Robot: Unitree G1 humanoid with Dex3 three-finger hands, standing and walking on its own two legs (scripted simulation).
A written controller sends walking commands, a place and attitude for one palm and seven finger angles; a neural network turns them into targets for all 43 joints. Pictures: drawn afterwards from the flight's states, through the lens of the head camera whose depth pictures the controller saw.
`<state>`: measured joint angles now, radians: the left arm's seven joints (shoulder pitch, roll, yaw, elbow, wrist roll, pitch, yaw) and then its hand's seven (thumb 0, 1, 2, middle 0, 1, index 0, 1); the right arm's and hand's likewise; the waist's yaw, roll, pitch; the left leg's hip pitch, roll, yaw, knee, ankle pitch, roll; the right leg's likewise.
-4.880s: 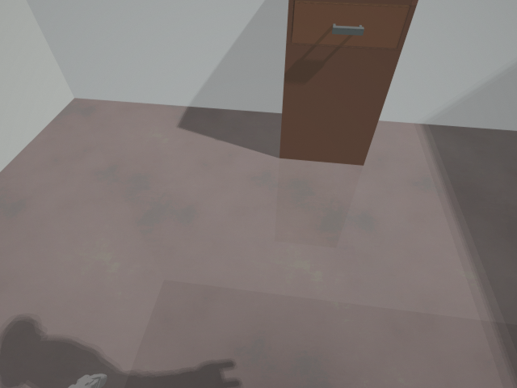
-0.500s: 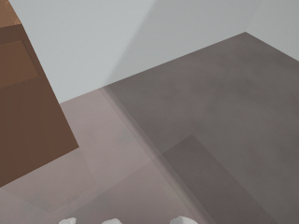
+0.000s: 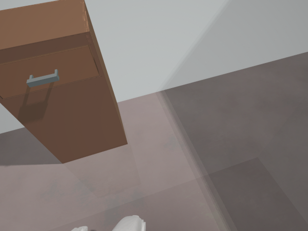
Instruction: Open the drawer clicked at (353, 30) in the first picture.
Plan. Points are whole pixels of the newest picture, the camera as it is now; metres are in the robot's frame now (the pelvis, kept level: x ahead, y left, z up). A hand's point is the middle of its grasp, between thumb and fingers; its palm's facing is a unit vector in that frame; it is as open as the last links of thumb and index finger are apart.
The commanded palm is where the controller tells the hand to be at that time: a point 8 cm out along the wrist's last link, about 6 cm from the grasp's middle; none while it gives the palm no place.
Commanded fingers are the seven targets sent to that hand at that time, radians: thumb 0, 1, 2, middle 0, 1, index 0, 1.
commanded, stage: turn to face it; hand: left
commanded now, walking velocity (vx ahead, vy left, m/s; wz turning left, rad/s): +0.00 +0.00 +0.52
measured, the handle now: (43, 77) +0.70 +0.52 -0.01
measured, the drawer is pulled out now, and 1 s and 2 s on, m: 0.00 0.00 0.00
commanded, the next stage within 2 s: take the last steps up to it in 0.46 s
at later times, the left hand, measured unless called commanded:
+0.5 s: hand out of the picture -0.02 +0.26 -0.17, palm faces +0.27 -0.92 -0.27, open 7.4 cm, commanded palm none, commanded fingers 0.00 0.90 0.90 -0.20 -0.30 -0.20 -0.30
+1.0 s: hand out of the picture -0.07 +0.17 -0.16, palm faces +0.42 -0.88 -0.20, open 7.4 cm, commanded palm none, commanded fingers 0.00 0.90 0.90 -0.20 -0.30 -0.20 -0.30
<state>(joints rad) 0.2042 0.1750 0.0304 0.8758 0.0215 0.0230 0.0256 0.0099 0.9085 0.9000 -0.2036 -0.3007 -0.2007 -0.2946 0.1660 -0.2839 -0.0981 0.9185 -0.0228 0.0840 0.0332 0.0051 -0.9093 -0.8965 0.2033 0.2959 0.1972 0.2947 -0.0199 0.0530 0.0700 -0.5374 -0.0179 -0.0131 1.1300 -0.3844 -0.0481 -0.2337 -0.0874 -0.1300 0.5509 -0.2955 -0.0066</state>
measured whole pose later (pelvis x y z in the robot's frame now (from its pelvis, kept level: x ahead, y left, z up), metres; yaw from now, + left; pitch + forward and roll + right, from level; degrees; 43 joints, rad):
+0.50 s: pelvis -0.01 +0.03 +0.00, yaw +13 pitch +0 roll -1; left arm 0.22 0.27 0.06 0.97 0.01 0.06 0.02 0.01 0.91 0.90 -0.20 -0.30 -0.20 -0.29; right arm 0.14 -0.19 -0.02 0.94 -0.02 0.02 0.00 0.00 -0.91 -0.90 0.21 0.30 0.20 0.30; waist 0.03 -0.02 0.09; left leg -0.19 0.01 0.03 0.47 -0.28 0.02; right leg -0.43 -0.10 -0.06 0.99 -0.44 0.09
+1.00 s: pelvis +0.04 +0.04 +0.01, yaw +21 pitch -1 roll +1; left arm 0.42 0.13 0.02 1.09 0.03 -0.05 0.01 0.01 0.91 0.90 -0.20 -0.30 -0.20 -0.29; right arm 0.24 -0.22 -0.06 1.05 -0.03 0.04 0.04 0.01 -0.91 -0.90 0.20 0.30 0.19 0.29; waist 0.03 0.02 0.03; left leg -0.45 0.09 0.06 0.82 -0.25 -0.03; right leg -0.05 -0.09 -0.17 0.36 -0.28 0.02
